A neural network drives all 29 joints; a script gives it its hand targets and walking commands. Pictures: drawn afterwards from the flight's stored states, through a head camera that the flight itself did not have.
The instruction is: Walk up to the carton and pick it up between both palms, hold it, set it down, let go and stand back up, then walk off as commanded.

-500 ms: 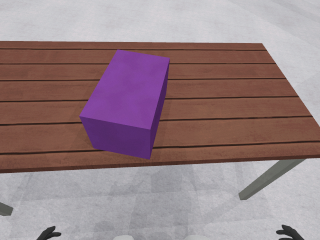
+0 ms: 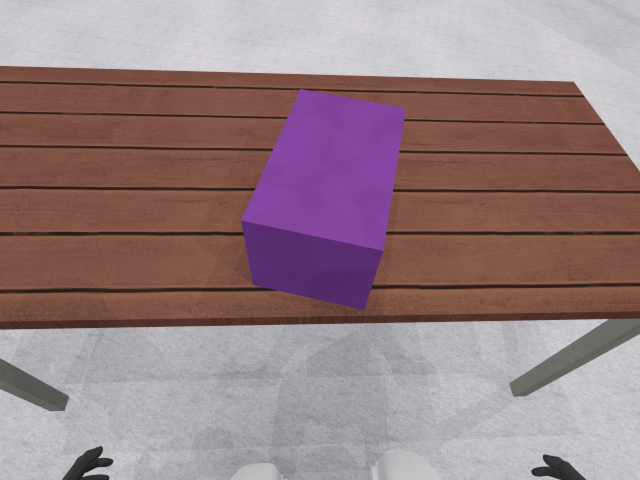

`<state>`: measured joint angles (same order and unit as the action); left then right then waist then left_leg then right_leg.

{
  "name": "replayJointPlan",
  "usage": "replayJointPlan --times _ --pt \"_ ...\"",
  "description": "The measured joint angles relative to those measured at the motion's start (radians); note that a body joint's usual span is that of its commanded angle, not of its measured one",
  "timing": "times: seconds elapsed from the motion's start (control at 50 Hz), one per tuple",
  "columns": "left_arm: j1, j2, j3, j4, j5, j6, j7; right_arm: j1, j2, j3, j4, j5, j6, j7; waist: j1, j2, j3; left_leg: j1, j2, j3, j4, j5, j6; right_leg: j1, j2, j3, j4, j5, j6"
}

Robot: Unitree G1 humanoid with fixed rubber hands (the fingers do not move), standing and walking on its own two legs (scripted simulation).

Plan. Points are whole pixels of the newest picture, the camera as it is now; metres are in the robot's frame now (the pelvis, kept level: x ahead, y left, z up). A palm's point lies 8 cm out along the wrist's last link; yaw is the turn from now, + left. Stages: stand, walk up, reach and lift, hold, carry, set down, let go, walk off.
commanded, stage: walk up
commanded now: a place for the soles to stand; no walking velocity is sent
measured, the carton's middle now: (330, 194) +0.52 -0.01 +0.00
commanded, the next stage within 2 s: reach and lift in 1.02 s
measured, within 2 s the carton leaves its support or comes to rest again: neither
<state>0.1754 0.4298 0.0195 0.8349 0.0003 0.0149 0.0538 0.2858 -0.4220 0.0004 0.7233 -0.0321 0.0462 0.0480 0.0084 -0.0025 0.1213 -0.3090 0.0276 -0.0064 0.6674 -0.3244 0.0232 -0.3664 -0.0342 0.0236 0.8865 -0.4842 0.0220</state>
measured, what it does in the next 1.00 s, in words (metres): steps on the spot: right foot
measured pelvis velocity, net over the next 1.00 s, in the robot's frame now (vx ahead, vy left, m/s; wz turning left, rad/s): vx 0.01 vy -0.02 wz -0.01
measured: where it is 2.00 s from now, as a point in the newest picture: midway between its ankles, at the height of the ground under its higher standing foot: outside the picture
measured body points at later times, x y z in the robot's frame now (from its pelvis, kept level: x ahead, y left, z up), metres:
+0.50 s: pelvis +0.00 -0.01 +0.00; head +0.04 -0.01 +0.45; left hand +0.11 +0.32 -0.10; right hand +0.10 -0.33 -0.10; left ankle +0.02 +0.10 -0.73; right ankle +0.01 -0.16 -0.73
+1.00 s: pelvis +0.01 -0.02 +0.01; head +0.04 -0.02 +0.45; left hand +0.11 +0.31 -0.10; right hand +0.10 -0.33 -0.10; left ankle +0.02 +0.10 -0.73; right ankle +0.01 -0.16 -0.73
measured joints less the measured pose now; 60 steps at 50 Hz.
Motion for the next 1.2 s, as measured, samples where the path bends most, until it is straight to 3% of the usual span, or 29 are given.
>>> replayJointPlan --times 0.08,0.14,0.2,1.02,1.04,1.12,1.2 --pt "0.001 0.000 0.000 0.006 0.000 0.000 0.000 0.000 0.000 0.000 0.000 0.004 -0.009 -0.012 0.001 -0.003 -0.001 0.000 -0.015 0.006 -0.005 0.004 0.007 0.023 0.000 0.001 -0.036 -0.002 0.000" --pt "0.001 0.001 0.000 0.014 0.000 -0.003 0.000 0.000 0.000 0.000 0.000 0.005 -0.008 -0.014 0.001 -0.004 -0.001 0.000 -0.019 0.012 -0.005 0.003 0.008 0.071 0.000 -0.003 -0.168 0.009 0.000" --pt "0.001 0.000 0.000 0.026 0.000 -0.016 0.000 0.000 0.000 0.000 0.000 0.015 -0.006 -0.014 0.000 -0.001 0.000 0.005 -0.019 0.014 -0.006 0.003 0.008 0.127 0.001 -0.007 -0.323 0.210 0.008" --pt "0.000 0.000 0.000 0.036 0.000 -0.031 -0.020 -0.016 0.000 0.000 0.000 0.026 -0.020 -0.014 0.000 0.008 -0.006 0.078 -0.018 0.018 -0.110 0.045 -0.003 0.165 0.000 -0.004 -0.355 0.201 0.018" --pt "-0.001 0.000 0.000 0.026 0.000 -0.009 -0.020 -0.020 0.003 -0.005 0.013 0.012 -0.037 -0.013 0.000 0.007 -0.006 0.078 -0.018 0.018 -0.109 0.045 -0.005 0.164 0.000 -0.004 -0.353 0.200 0.016" --pt "-0.040 -0.003 0.000 -0.131 0.000 0.270 -0.022 -0.079 0.020 -0.084 0.126 -0.073 -0.176 0.021 0.000 0.005 0.001 0.032 -0.018 0.018 -0.049 0.021 -0.020 0.113 0.000 -0.004 -0.281 0.167 -0.006" --pt "-0.090 -0.022 -0.001 -0.275 0.000 0.393 -0.033 -0.111 0.020 -0.115 0.129 -0.074 -0.211 0.025 0.000 0.005 0.003 0.015 -0.018 0.018 -0.021 0.006 -0.020 0.094 0.000 -0.004 -0.249 0.151 -0.004"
